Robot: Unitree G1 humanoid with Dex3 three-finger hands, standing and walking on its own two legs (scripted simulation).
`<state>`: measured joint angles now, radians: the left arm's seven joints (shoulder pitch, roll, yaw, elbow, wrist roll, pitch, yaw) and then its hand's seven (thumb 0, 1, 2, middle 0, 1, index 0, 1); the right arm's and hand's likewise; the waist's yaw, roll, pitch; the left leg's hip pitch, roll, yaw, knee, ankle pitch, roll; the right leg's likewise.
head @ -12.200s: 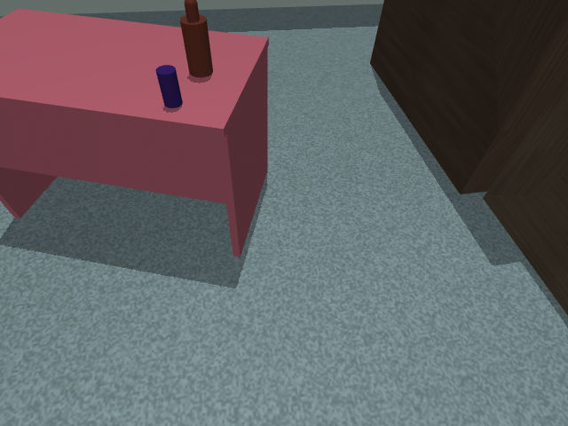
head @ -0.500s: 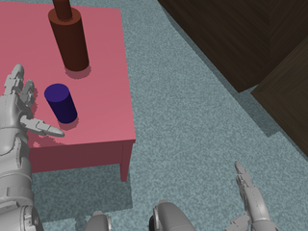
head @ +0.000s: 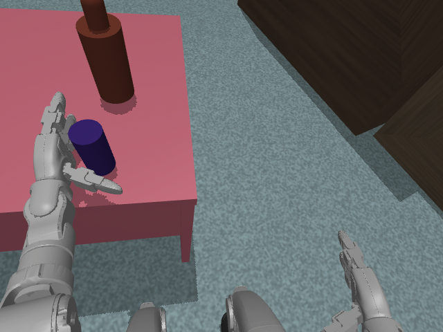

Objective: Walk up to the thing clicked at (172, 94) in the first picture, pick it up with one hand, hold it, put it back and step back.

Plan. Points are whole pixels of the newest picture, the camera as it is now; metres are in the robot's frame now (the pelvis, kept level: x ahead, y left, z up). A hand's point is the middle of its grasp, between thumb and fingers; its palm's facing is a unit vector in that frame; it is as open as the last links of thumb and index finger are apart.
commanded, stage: close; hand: left
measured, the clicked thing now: (94, 149) +0.45 +0.17 +0.03
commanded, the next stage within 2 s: settle in 0.80 s
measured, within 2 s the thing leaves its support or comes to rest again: leaves its support in 1.14 s
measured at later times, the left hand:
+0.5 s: hand (98, 147) +0.45 +0.16 +0.03, palm faces +0.05 -1.00 +0.01, open 13.1 cm
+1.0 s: hand (97, 148) +0.44 +0.16 +0.03, palm faces +0.04 -1.00 +0.01, open 7.1 cm
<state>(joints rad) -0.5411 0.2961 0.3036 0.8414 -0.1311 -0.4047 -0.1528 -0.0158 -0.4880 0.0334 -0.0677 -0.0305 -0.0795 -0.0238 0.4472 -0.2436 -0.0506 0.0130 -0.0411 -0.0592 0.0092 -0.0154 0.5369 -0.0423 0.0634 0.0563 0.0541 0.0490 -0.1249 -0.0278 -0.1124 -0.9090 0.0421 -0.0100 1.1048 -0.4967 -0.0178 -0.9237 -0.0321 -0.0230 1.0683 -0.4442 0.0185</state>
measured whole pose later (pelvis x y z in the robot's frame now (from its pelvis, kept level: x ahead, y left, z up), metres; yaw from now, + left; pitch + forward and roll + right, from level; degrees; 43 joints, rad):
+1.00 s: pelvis +0.01 +0.00 +0.00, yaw +0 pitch +18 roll -1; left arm -0.56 0.29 0.31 0.89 -0.11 -0.47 -0.12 0.00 -0.05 1.06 -0.92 -1.04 -0.92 -1.03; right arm 0.44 -0.24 -0.05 -0.03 -0.04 0.02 0.03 -0.01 0.51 -0.05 0.06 0.06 0.05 0.05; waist -0.14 -0.03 -0.12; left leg -0.92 0.04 -0.01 1.11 -0.51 -0.01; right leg -0.94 -0.03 -0.02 1.08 -0.46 0.02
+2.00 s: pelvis +0.02 +0.00 +0.03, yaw -1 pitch +14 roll -1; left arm -0.63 0.33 0.28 0.86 -0.14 -0.28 -0.13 -0.01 -0.05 1.13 -0.91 -1.06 -0.91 -1.07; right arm 0.38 -0.24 -0.05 0.14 -0.01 0.03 -0.01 -0.02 0.54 -0.05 0.06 0.06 0.05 0.05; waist -0.10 -0.01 -0.11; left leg -0.74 0.04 0.01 0.95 -0.46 -0.01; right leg -0.76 -0.03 0.00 0.92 -0.40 0.03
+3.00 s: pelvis +0.02 +0.00 +0.06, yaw +0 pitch +1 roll +0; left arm -0.28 0.24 0.20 0.10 -0.19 0.22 -0.06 -0.01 -0.05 1.13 -0.90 -1.07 -0.90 -1.08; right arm 0.31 -0.22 -0.07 0.47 0.04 -0.11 -0.07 -0.02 0.56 -0.04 0.06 0.06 0.05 0.05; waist -0.01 0.04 -0.07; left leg -0.35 0.03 0.01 0.68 -0.35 -0.02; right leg -0.38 -0.04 -0.02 0.68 -0.32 0.02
